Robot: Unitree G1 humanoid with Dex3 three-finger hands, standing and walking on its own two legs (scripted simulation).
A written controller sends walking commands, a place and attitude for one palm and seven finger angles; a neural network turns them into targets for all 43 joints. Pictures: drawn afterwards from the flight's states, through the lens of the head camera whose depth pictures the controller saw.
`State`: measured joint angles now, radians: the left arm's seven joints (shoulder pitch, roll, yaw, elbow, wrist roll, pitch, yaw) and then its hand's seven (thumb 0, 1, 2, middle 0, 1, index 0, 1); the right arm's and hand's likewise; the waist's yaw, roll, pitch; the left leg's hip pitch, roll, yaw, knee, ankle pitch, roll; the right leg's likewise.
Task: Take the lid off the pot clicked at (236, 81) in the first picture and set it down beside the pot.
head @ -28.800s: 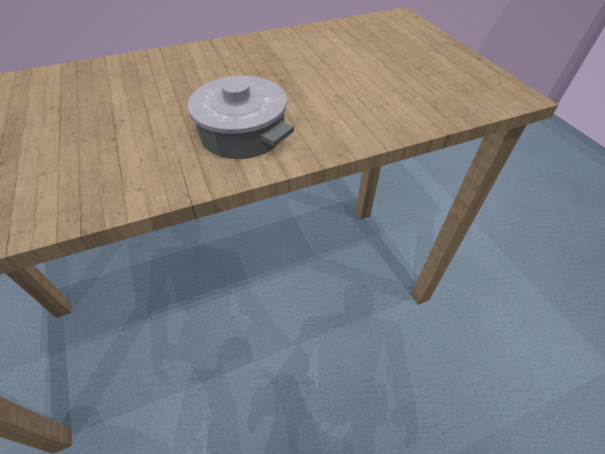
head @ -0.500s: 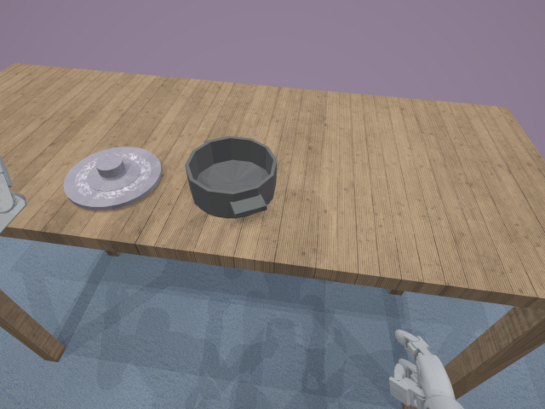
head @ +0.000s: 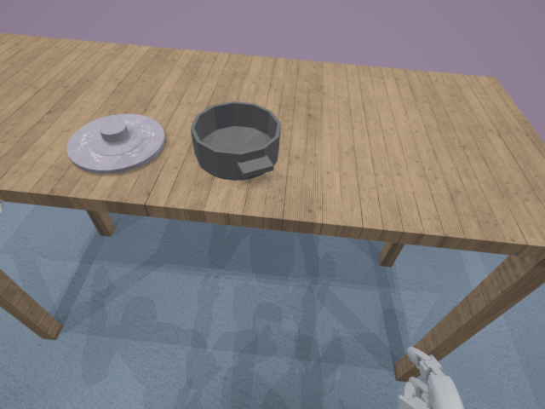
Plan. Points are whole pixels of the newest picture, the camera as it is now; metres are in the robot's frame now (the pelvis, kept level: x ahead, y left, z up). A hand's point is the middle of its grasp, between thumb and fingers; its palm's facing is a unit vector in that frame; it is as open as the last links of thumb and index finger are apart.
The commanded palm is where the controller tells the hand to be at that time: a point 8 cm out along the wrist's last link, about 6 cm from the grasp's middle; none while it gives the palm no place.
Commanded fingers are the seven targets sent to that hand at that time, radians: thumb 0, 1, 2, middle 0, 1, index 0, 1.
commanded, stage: step back with the hand held close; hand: left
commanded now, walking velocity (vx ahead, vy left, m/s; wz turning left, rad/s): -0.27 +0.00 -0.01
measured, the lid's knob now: (114, 131) +0.53 +0.32 +0.11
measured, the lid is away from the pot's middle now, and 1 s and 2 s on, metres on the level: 0.22 0.22 0.22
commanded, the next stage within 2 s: stop stepping back and stand still in 0.68 s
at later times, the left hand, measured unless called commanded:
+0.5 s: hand out of the picture +0.17 +0.24 +0.29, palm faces +0.44 -0.82 -0.36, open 7.4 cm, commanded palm +0.09 +0.30 +0.30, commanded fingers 0.00 0.90 0.90 -0.20 -0.30 -0.20 -0.30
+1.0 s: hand out of the picture +0.04 +0.26 +0.28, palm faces +0.42 -0.86 -0.30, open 7.4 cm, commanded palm -0.02 +0.32 +0.30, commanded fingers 0.00 0.90 0.90 -0.20 -0.30 -0.20 -0.30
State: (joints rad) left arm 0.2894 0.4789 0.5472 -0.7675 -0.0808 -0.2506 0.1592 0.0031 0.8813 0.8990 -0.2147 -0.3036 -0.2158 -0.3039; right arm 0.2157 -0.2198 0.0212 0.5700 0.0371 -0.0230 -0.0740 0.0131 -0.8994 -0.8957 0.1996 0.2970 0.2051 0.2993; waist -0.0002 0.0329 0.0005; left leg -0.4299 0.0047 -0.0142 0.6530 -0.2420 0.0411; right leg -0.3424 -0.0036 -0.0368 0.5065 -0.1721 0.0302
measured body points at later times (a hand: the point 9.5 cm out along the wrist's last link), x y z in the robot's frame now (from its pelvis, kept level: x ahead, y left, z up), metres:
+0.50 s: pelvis -0.04 +0.03 +0.01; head -0.01 +0.06 +0.45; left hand +0.14 +0.29 +0.31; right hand +0.13 -0.22 -0.06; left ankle +0.00 +0.10 -0.73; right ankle -0.05 -0.12 -0.70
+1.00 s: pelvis -0.16 +0.05 +0.00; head -0.17 +0.08 +0.45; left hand +0.01 +0.30 +0.30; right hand -0.01 -0.22 -0.06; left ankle -0.11 +0.17 -0.73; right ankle -0.14 -0.11 -0.72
